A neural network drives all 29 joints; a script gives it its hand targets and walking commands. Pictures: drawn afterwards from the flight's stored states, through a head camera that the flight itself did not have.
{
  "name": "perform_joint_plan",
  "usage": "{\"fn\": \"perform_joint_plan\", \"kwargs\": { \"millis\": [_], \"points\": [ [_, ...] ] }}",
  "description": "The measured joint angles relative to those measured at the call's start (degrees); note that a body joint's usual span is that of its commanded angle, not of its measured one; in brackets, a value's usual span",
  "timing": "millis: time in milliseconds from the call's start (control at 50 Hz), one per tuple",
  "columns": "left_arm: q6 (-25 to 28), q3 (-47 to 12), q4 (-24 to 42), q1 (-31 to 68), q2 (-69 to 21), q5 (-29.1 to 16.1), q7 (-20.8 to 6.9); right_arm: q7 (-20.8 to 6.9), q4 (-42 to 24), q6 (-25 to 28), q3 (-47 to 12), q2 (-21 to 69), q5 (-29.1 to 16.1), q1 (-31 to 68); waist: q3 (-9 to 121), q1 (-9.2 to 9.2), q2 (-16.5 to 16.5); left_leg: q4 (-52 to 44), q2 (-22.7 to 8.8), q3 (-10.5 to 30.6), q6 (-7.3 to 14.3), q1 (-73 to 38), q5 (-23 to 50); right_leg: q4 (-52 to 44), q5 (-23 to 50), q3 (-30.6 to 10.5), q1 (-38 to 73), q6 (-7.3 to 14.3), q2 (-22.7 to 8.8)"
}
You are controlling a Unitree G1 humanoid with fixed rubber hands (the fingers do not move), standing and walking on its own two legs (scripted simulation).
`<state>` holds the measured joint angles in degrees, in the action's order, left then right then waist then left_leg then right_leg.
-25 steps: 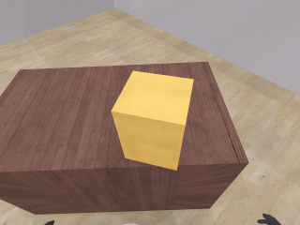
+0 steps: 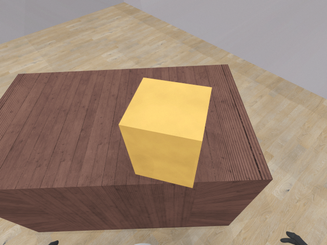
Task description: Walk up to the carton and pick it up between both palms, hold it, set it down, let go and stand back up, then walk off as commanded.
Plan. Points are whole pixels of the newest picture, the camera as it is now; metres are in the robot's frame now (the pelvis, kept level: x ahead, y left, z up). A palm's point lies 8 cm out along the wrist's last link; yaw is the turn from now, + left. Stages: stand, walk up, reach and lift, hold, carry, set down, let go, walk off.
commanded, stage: walk up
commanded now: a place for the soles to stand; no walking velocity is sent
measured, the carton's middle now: (169, 135) +0.41 +0.01 +0.00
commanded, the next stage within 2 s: reach and lift in 0.74 s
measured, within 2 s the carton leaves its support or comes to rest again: neither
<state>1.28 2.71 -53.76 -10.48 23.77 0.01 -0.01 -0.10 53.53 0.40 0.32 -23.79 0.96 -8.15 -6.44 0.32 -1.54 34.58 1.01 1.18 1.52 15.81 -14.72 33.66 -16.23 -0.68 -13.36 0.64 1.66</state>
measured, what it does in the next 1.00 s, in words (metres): stands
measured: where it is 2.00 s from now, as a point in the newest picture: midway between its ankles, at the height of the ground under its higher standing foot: outside the picture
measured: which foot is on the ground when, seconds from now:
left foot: down 0.00-1.00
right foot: down 0.00-1.00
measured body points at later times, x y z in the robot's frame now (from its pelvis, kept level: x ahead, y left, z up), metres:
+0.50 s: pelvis +0.00 +0.00 +0.00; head +0.02 -0.01 +0.45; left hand +0.08 +0.33 -0.11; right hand +0.10 -0.32 -0.12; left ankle +0.05 +0.11 -0.73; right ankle +0.02 -0.11 -0.73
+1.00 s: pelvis +0.00 -0.01 -0.01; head +0.01 +0.00 +0.44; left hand +0.20 +0.29 -0.08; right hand +0.15 -0.31 -0.11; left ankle +0.05 +0.11 -0.73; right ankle +0.02 -0.11 -0.73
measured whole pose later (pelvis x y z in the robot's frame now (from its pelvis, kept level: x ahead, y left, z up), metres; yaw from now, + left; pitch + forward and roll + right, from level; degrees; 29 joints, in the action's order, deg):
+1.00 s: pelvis +0.00 -0.01 -0.01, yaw -1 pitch -5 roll +0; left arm -23.4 2.7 -31.5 -2.8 22.9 0.0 1.6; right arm -3.4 55.8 8.9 2.9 -20.2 5.7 -1.2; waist -6.5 -2.2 0.7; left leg 40.3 1.0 0.4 0.9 17.5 -18.0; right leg 41.0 -20.2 -0.7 -16.0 1.3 1.3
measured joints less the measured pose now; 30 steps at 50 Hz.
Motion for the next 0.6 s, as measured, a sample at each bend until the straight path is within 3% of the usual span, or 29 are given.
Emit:
{"fn": "perform_joint_plan", "kwargs": {
  "millis": [600],
  "points": [
    [-0.8,0.0,-0.6,0.1,-0.2,0.0,-0.5,0.0,1.4,0.0,0.0,0.0,0.0,0.8,0.1,0.00,0.0,-0.6,0.0,0.0,0.0,-0.1,0.5,-0.4,0.4,0.0,0.0,0.1,0.0]
  ]
}}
